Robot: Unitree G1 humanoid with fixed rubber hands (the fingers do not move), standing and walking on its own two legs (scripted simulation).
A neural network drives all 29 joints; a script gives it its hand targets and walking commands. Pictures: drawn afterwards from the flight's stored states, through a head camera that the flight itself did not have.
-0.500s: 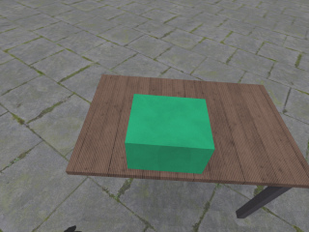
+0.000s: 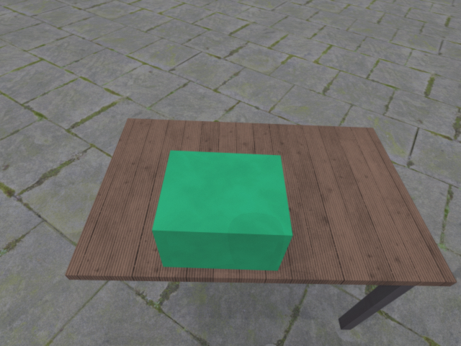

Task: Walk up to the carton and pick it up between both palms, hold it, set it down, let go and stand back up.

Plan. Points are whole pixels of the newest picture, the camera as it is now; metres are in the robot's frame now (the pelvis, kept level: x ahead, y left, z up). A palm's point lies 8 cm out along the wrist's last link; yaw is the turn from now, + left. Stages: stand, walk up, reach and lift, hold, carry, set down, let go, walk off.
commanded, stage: walk up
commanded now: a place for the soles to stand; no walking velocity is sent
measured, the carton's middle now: (223, 209) +0.45 +0.00 -0.09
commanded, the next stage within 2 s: none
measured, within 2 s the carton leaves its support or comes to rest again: neither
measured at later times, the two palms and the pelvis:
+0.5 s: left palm out of the picture +0.12 +0.22 -0.14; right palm (357, 303) +0.24 -0.27 -0.12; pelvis +0.10 -0.03 -0.02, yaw +3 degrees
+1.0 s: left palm (100, 329) +0.19 +0.23 -0.11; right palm (366, 328) +0.19 -0.27 -0.11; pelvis +0.11 -0.02 +0.00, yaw +0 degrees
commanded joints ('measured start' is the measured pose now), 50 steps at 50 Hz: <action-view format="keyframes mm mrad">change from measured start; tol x16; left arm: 1 193 84 60 -51 -4 -59 14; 3 350 204 78 -33 13 -70 45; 5 184 283 75 -78 -5 -63 73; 19 -9 153 -16 -113 -44 -61 88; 23 154 46 -46 -96 -65 -33 88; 50 3 110 -22 -77 -47 -70 77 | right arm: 1 -158 -169 -56 -115 12 -18 8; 50 -240 -153 7 -59 70 17 40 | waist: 1 137 115 15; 3 184 -258 -44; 8 66 -54 175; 17 24 -112 15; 23 46 155 -131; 50 21 31 -46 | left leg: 1 -415 81 -50 32 -332 141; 3 -545 -86 65 566 -357 56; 6 -575 1 -89 781 -218 14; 16 -158 -5 58 297 58 3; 21 136 105 -86 31 488 101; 25 -165 180 -185 -83 234 200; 50 -41 86 -25 -97 125 69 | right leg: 1 464 63 -86 -162 146 -23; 2 569 75 -75 -185 66 -35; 5 267 -389 782 -690 -603 -262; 16 132 -186 80 -351 698 -199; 21 -14 -72 12 -157 254 -65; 23 189 41 -19 -52 -122 -15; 31 186 -30 71 -322 194 -36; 50 171 -28 91 -373 129 -46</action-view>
